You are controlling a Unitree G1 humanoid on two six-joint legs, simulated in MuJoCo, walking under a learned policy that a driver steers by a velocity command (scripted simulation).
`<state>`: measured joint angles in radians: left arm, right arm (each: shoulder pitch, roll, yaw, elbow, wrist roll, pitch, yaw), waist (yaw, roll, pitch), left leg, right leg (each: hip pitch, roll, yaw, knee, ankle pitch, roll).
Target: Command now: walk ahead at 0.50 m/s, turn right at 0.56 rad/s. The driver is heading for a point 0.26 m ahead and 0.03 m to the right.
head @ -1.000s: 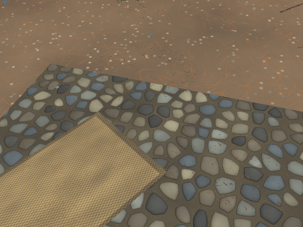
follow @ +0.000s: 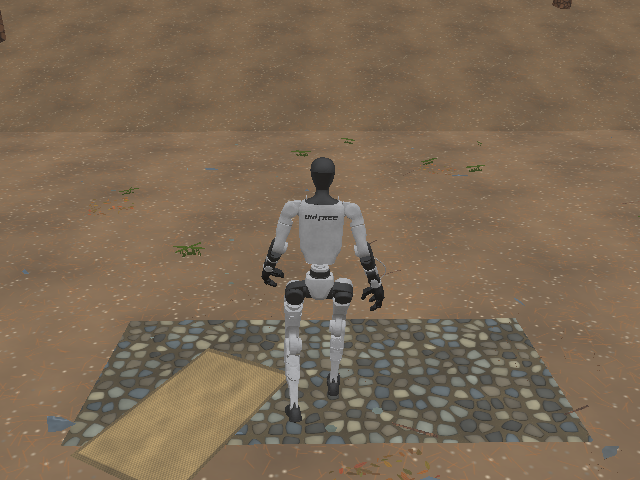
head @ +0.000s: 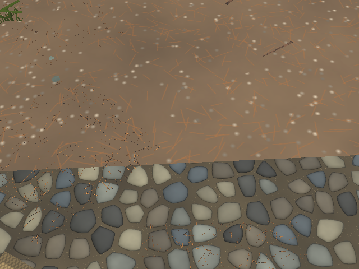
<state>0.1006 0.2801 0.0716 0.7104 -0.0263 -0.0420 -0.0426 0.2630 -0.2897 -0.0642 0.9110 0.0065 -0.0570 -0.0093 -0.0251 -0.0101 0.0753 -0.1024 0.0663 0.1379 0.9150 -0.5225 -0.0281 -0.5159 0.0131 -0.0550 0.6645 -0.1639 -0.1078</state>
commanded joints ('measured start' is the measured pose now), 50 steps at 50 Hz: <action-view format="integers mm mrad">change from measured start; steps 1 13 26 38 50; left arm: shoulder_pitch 308 159 178 130 208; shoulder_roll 196 140 110 69 57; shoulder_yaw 59 25 6 -4 -15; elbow -5 -7 61 145 227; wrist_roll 14 24 15 46 31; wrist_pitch -23 -7 75 32 20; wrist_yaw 8 63 74 75 75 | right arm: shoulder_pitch -112 -182 -139 -188 -175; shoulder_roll -132 -58 -80 -44 -55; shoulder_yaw -11 6 15 17 9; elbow -159 -145 -94 -30 69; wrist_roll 45 -11 -14 -16 -5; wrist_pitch -89 -34 -2 30 53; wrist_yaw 24 17 25 -6 -13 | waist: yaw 146 59 26 -2 25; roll -95 -67 106 -57 3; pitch -287 -155 -212 -66 -95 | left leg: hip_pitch -728 -364 -17 -78 -49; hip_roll -39 -23 249 -18 -23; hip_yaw -226 -137 -509 -179 -170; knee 466 -267 -585 -475 -424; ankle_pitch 33 616 610 321 583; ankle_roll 56 -24 289 59 58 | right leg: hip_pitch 827 352 83 146 274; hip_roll -325 -117 -35 -80 -62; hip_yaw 729 131 176 151 116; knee -387 -371 310 -299 -241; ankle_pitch -146 620 -492 -211 108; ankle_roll -254 -87 163 91 89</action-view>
